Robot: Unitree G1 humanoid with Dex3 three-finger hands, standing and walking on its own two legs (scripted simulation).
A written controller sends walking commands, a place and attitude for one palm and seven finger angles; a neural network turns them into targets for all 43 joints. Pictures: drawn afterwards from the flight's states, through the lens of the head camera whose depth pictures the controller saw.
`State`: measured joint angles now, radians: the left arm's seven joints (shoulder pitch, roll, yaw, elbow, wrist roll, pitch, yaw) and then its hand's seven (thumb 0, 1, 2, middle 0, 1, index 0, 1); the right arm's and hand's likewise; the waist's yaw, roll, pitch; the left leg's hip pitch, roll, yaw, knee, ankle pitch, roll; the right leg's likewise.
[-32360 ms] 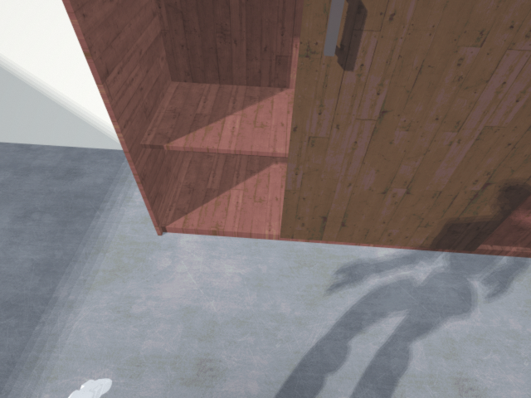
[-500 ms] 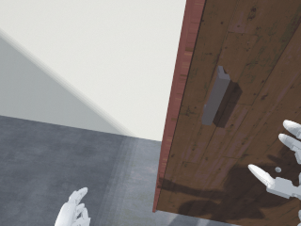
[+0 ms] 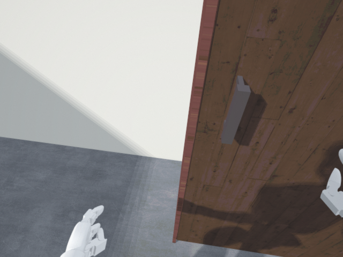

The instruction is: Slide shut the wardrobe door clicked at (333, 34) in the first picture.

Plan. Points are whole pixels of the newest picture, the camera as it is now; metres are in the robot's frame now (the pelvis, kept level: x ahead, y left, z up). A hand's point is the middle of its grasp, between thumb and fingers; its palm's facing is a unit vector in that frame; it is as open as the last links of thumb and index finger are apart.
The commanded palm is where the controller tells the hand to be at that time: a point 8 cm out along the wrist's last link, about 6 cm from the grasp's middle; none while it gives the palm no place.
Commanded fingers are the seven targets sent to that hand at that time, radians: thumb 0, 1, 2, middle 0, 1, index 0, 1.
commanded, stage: draw the hand back to the body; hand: right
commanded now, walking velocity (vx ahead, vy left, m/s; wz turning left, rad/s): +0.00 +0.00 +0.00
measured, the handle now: (233, 110) +0.36 -0.13 +0.20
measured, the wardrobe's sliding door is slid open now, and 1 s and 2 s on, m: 0.00 0.00 0.00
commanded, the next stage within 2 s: step back with the hand held close in 0.14 s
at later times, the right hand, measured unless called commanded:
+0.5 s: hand (324, 195) +0.19 -0.26 +0.16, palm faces +0.42 +0.80 -0.44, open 7.5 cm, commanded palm +0.13 -0.30 +0.18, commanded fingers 0.00 -0.90 -0.90 0.20 0.30 0.20 0.30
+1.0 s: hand out of the picture +0.12 -0.29 +0.16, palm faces +0.46 +0.77 -0.44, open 7.5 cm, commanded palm +0.05 -0.32 +0.18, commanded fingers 0.00 -0.90 -0.90 0.20 0.30 0.20 0.30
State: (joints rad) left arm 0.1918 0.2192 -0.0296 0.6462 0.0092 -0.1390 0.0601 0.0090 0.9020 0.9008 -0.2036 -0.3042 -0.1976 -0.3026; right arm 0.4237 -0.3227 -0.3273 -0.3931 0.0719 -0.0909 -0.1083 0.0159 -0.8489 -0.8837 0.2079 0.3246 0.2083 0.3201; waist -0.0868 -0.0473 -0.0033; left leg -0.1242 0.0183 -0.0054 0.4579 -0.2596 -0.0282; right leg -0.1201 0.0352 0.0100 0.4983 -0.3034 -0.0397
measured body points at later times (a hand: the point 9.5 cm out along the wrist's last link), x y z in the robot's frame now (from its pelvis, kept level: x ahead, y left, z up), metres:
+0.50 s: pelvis -0.02 +0.00 +0.00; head -0.01 +0.01 +0.45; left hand +0.15 +0.24 -0.08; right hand +0.16 -0.30 +0.18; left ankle +0.00 +0.14 -0.74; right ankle -0.02 -0.09 -0.74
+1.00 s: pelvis -0.09 -0.02 -0.01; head -0.07 -0.04 +0.44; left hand +0.08 +0.22 -0.08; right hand +0.09 -0.32 +0.18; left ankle -0.01 +0.14 -0.74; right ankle -0.02 -0.09 -0.74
